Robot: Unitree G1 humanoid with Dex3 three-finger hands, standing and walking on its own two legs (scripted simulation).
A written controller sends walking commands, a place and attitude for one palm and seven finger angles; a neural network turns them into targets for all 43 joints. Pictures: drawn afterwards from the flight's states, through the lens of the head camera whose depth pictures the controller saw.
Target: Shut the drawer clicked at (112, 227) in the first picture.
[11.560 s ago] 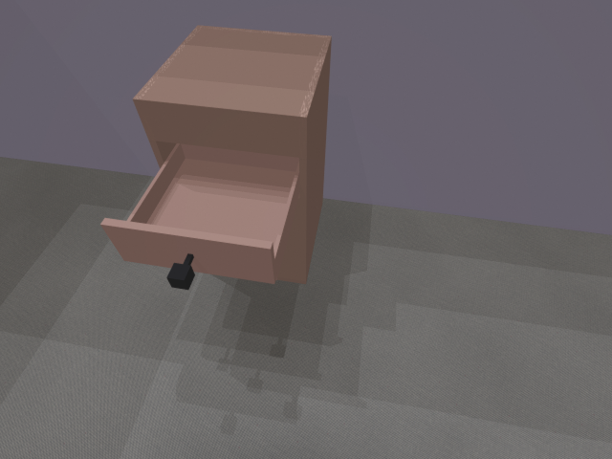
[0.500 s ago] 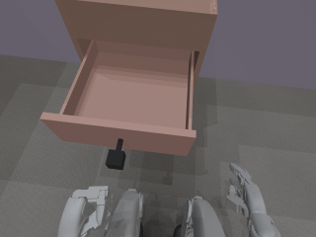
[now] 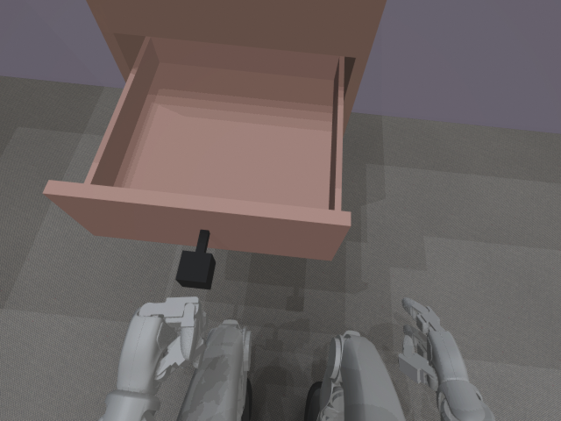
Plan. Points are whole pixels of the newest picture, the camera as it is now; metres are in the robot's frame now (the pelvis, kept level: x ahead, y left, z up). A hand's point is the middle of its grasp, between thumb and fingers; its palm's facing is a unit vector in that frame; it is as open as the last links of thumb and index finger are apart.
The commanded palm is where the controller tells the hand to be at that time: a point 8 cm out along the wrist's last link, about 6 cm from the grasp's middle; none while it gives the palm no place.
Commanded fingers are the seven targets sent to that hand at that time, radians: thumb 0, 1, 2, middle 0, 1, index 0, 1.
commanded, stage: bring the fist close to the handle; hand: left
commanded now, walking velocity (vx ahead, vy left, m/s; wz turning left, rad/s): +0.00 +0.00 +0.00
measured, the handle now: (199, 256) +0.33 +0.14 -0.01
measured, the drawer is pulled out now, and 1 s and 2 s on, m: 0.30 0.29 0.17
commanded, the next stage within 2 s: push the drawer shut in 0.58 s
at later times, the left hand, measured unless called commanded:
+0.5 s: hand (208, 337) +0.23 +0.11 +0.00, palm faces -0.06 -1.00 +0.01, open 3.2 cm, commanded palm +0.21 +0.16 -0.01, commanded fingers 0.00 0.90 0.90 -1.40 -1.60 -1.40 -1.60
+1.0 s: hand (204, 318) +0.25 +0.12 -0.01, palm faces -0.07 -1.00 +0.01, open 3.1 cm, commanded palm +0.25 +0.16 -0.01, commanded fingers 0.00 0.90 0.90 -1.40 -1.60 -1.40 -1.60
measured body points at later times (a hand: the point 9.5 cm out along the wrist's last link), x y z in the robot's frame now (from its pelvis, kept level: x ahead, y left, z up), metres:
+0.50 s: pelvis +0.00 +0.00 -0.01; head +0.15 +0.01 +0.41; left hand +0.22 +0.17 +0.00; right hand +0.22 -0.21 -0.12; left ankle +0.05 +0.10 -0.53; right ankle +0.05 -0.10 -0.53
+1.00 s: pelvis -0.01 +0.00 -0.02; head +0.14 +0.03 +0.41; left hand +0.25 +0.18 -0.01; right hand +0.22 -0.22 -0.12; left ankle +0.05 +0.10 -0.53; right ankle +0.05 -0.10 -0.53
